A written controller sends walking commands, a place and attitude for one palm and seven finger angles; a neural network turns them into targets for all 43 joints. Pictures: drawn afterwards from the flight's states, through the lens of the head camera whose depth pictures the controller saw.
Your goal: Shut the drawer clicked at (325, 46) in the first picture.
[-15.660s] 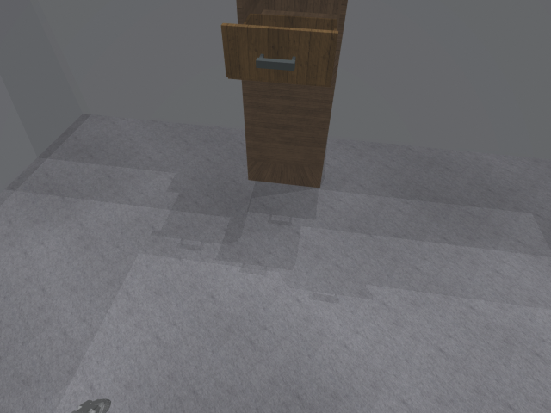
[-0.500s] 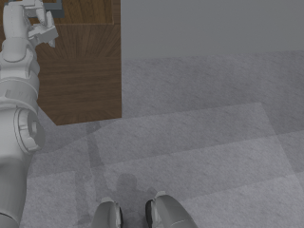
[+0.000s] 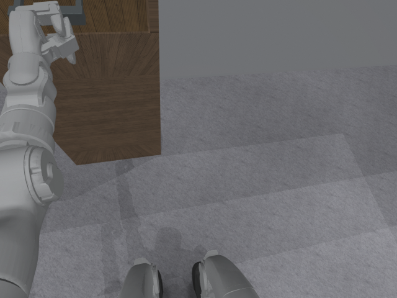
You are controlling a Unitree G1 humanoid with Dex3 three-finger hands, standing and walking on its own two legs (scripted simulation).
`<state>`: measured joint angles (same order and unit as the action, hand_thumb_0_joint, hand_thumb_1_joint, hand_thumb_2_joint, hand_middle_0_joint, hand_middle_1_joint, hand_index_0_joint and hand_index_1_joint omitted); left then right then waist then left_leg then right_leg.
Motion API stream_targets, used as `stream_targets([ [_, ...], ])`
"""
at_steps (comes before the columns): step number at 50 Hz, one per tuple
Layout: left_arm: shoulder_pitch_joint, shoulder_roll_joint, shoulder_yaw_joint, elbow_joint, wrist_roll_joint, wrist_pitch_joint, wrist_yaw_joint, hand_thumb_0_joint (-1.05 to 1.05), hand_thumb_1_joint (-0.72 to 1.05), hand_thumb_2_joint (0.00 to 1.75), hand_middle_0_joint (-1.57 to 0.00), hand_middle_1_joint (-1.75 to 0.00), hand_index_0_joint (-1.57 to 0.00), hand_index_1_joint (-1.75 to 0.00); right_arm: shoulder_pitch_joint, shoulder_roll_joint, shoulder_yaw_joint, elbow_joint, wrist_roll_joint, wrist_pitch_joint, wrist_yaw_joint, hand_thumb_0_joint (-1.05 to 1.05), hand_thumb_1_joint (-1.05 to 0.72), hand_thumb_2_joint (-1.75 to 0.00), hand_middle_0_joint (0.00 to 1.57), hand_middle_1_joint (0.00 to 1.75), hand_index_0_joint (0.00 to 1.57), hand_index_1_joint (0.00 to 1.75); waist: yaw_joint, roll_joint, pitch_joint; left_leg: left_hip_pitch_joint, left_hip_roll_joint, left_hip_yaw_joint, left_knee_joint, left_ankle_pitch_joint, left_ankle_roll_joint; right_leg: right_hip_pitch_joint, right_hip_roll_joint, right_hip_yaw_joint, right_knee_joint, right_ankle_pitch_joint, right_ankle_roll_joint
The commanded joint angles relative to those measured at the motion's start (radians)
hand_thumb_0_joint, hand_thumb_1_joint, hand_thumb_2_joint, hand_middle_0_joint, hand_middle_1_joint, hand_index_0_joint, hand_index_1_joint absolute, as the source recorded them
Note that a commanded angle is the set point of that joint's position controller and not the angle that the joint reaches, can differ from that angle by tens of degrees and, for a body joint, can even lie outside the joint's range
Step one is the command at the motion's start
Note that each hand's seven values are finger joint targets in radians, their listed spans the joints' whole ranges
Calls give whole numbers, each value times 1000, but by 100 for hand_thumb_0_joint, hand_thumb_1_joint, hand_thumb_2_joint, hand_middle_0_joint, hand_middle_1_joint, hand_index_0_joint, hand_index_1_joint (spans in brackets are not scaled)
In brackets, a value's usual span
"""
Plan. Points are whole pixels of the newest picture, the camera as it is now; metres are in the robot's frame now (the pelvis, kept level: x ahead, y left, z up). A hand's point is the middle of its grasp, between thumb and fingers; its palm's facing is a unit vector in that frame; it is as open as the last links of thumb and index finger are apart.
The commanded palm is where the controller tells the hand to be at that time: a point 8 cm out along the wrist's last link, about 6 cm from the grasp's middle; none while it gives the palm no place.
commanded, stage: pull the fist back off the drawer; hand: left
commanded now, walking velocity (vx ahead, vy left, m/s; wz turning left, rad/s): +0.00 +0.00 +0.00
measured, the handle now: (49, 7) +0.65 +0.19 +0.11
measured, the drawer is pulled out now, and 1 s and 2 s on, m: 0.00 0.00 0.00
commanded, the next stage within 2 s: draw the hand back to the body in 0.22 s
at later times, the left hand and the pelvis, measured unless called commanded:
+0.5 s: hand (55, 51) +0.54 +0.17 +0.12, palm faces +0.09 -1.00 -0.03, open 3.1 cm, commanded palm +0.48 +0.21 +0.13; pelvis +0.06 -0.01 +0.03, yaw -3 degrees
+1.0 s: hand out of the picture +0.36 +0.20 +0.18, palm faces +0.19 -0.96 -0.20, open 3.3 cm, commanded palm +0.32 +0.25 +0.19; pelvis +0.04 -0.01 +0.06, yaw +0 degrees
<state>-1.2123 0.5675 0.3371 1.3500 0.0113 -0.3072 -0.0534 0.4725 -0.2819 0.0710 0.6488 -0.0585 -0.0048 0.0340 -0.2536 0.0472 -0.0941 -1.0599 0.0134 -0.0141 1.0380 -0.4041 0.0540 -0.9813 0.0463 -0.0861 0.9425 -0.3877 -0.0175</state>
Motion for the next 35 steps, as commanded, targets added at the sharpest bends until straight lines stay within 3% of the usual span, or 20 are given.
stream_targets([
  [1,-460,136,23,-284,-28,-68,14,0,90,90,-140,-160,-140,-160,197,-200,-80,-37,0,6,-5,0,-90,-90,20,30,20,30,-21,161,-496,558,26,-106,-152,169,-23,87,16,42,-140,74,-13],
  [2,-415,159,53,-277,-32,-70,13,0,90,90,-140,-160,-140,-160,198,-202,-80,-41,0,11,-4,0,-90,-90,20,30,20,30,-4,157,-503,555,23,-101,-148,197,-23,104,18,43,-138,89,-16],
  [5,-351,152,54,-288,-40,-68,3,0,90,90,-140,-160,-140,-160,188,-192,-82,-50,8,25,-3,0,-90,-90,20,30,20,30,7,91,-462,507,18,-70,-154,215,-16,177,21,52,-155,119,-8],
  [7,-309,187,77,-319,-39,-78,1,0,90,90,-140,-160,-140,-160,181,-189,-83,-63,13,33,-4,0,-90,-90,20,30,20,30,27,98,-466,501,15,-54,-156,244,-14,225,22,61,-153,161,-10],
  [8,-315,182,76,-345,-39,-85,2,0,90,90,-140,-160,-140,-160,178,-185,-83,-67,14,37,-3,0,-90,-90,20,30,20,30,29,111,-477,511,13,-47,-156,268,-14,238,21,63,-153,189,-8],
  [9,-278,164,67,-331,-37,-85,0,0,90,90,-140,-160,-140,-160,174,-180,-86,-68,18,42,-2,0,-90,-90,20,30,20,30,31,84,-460,509,13,-46,-157,278,-14,243,22,61,-153,202,-8],
  [12,-235,186,99,-346,-46,-96,0,0,90,90,-140,-160,-140,-160,171,-178,-88,-74,19,52,-3,0,-90,-90,20,30,20,30,46,72,-451,494,8,-30,-154,321,-12,293,23,71,-149,272,-7],
  [15,-212,143,78,-370,-56,-100,-13,0,90,90,-140,-160,-140,-160,163,-166,-95,-79,24,62,-2,0,-90,-90,20,30,20,30,47,65,-455,511,7,-18,-155,376,-13,324,22,74,-148,343,-3],
  [16,-186,148,93,-381,-62,-102,-16,0,90,90,-140,-160,-140,-160,161,-167,-98,-80,24,64,-1,0,-90,-90,20,30,20,30,59,65,-468,516,5,-13,-155,390,-13,345,21,77,-150,362,-3],
  [18,-36,191,155,-491,-83,-117,-27,0,90,90,-140,-160,-140,-160,148,-165,-106,-114,30,72,-1,0,-90,-90,20,30,20,30,131,85,-590,581,1,-4,-166,518,-19,460,19,81,-133,494,-10],
  [19,55,173,146,-548,-94,-113,-37,0,90,90,-140,-160,-140,-160,132,-157,-108,-136,39,75,0,0,-90,-90,20,30,20,30,156,101,-626,620,1,1,-174,579,-22,502,19,82,-135,548,-12],
  [20,99,155,140,-620,-110,-110,-43,0,90,90,-140,-160,-140,-160,113,-150,-109,-151,45,74,0,0,-90,-90,20,30,20,30,165,98,-636,643,2,8,-182,607,-21,532,18,83,-146,588,-10],
  [23,254,48,66,-760,-150,-75,-74,0,90,90,-140,-160,-140,-160,70,-128,-111,-175,69,69,2,0,-90,-90,20,30,20,30,172,61,-575,672,9,18,-211,663,-12,583,16,82,-181,664,-4],
  [25,315,9,38,-857,-185,-42,-88,0,90,90,-140,-160,-140,-160,39,-127,-117,-179,84,63,-4,0,-90,-90,20,30,20,30,168,34,-516,688,11,24,-238,644,-8,610,15,81,-210,680,1],
  [26,364,18,54,-893,-201,-26,-91,0,90,90,-140,-160,-140,-160,30,-130,-121,-180,88,56,-9,0,-90,-90,20,30,20,30,179,5,-500,687,12,23,-254,632,-8,634,14,78,-219,676,2],
  [27,386,-12,18,-956,-211,-18,-95,0,90,90,-140,-160,-140,-160,9,-128,-119,-184,94,48,-15,0,-90,-90,20,30,20,30,174,46,-471,713,12,25,-264,651,-8,630,11,80,-231,676,0],
  [28,420,-23,21,-984,-223,-5,-93,0,90,90,-140,-160,-140,-160,-2,-125,-119,-181,98,41,-20,0,-90,-90,20,30,20,30,177,31,-444,730,16,22,-276,650,-8,623,9,74,-242,663,3],
  [29,427,-67,-25,-1019,-226,6,-95,0,90,90,-140,-160,-140,-160,-22,-119,-115,-178,101,31,-23,0,-90,-90,20,30,20,30,167,62,-406,750,18,18,-288,646,-11,600,9,68,-252,631,4],
  [32,493,-97,-60,-1102,-235,31,-95,0,90,90,-140,-160,-140,-160,-70,-117,-113,-173,107,7,-35,0,-90,-90,20,30,20,30,170,84,-325,792,20,3,-314,622,-17,567,6,61,-281,542,-1],
  [35,582,-120,-73,-1137,-242,69,-100,0,90,90,-140,-160,-140,-160,-114,-115,-109,-177,110,-10,-44,0,-90,-90,20,30,20,30,180,42,-302,813,18,-9,-342,595,-23,583,0,52,-299,514,-1],
])
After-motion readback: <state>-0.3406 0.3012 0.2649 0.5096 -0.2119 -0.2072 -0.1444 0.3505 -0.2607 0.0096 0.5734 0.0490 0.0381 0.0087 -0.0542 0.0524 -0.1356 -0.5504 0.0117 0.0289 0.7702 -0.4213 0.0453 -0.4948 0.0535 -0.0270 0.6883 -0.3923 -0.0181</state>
